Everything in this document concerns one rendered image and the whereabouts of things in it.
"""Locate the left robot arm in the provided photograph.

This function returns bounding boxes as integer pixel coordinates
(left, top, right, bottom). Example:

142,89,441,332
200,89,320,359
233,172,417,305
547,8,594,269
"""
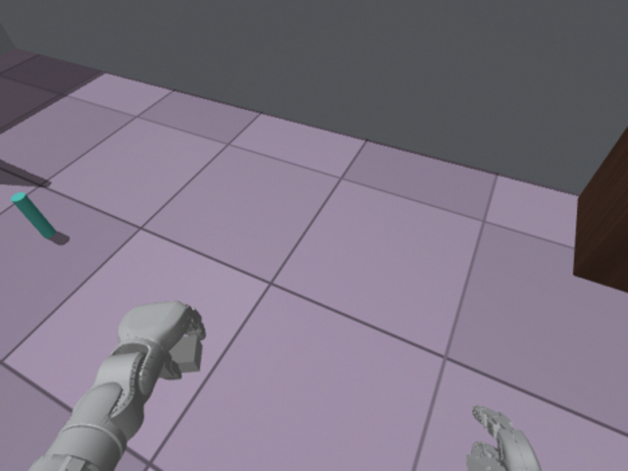
28,338,165,471

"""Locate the left robot hand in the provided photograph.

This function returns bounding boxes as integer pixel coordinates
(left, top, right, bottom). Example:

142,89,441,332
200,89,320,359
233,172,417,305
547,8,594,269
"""
118,301,206,380

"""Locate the right robot hand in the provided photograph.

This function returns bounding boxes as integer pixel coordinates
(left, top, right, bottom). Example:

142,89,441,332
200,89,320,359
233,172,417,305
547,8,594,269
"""
466,405,542,471

